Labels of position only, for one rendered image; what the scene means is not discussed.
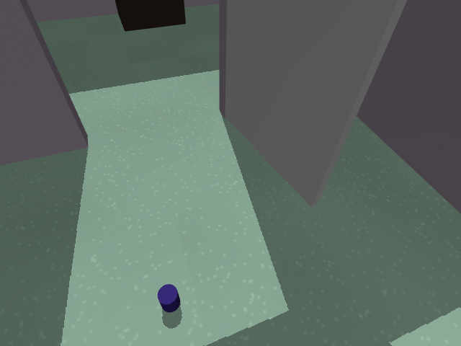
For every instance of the can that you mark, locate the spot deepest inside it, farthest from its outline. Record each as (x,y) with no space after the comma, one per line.
(169,298)

